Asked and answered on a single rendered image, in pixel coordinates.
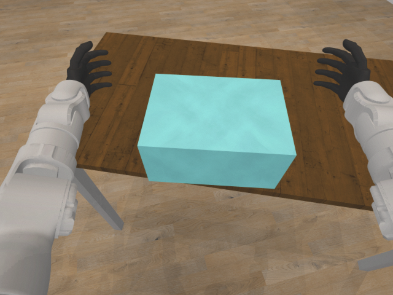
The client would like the robot right upper arm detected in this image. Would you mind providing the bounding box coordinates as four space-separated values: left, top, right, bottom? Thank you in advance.
370 179 393 240

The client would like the table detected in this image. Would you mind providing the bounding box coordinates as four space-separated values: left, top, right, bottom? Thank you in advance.
71 32 393 272

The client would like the right robot hand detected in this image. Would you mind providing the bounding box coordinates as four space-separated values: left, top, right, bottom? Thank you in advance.
313 39 370 102

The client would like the left robot hand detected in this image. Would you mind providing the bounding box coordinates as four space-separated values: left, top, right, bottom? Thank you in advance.
66 41 112 98

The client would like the right robot forearm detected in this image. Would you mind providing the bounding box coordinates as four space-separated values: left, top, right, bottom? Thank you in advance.
343 81 393 185

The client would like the robot left upper arm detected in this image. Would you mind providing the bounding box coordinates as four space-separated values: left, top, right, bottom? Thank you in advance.
0 173 78 295

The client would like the carton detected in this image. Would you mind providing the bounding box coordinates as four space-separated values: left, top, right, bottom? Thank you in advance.
137 74 297 189

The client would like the left robot forearm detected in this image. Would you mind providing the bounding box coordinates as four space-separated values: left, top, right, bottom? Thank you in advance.
0 80 90 205

